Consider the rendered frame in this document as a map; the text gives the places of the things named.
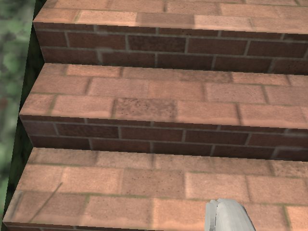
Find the right robot thigh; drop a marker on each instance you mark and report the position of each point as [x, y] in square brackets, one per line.
[226, 215]

